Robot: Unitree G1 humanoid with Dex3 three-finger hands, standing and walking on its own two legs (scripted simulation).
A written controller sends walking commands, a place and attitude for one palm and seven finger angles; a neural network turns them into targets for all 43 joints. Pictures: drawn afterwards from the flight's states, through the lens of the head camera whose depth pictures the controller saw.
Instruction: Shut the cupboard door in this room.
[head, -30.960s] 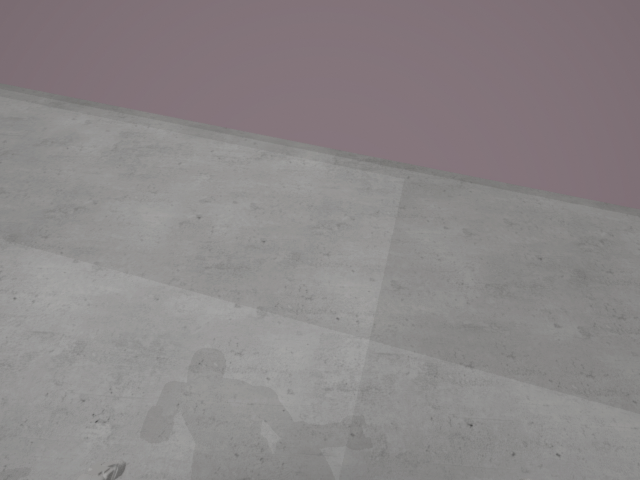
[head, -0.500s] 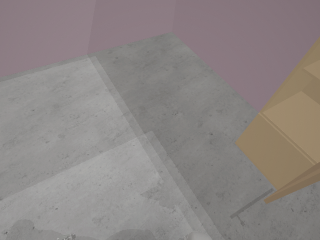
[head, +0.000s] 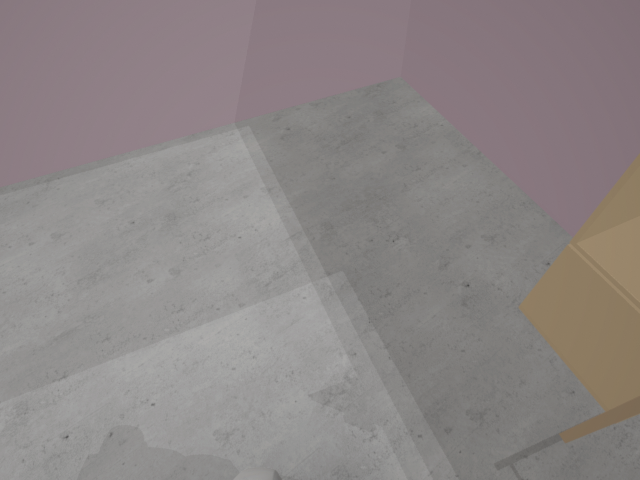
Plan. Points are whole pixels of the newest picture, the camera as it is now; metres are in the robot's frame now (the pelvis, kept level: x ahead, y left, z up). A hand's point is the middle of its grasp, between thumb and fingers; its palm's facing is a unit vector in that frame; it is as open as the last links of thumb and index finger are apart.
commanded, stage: turn or walk to find it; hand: left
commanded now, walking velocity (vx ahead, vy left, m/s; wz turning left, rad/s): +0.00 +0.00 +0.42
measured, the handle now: out of the picture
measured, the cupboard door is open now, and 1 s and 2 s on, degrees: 87 87 87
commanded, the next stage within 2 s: none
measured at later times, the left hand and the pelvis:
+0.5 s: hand out of the picture +0.04 +0.26 -0.17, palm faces +0.24 -0.94 -0.25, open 7.4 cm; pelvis +0.00 +0.03 +0.00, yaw +11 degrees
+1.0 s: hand out of the picture -0.03 +0.19 -0.16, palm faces +0.44 -0.86 -0.26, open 7.4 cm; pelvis +0.01 -0.01 +0.00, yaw +26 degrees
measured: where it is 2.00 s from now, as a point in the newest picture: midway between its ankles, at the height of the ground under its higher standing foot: outside the picture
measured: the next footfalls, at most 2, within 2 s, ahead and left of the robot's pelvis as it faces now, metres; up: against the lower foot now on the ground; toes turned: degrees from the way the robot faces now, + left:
left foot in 0.20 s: +0.00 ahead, +0.15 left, +0.00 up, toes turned +10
right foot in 0.64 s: +0.08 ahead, -0.09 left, +0.00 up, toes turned +10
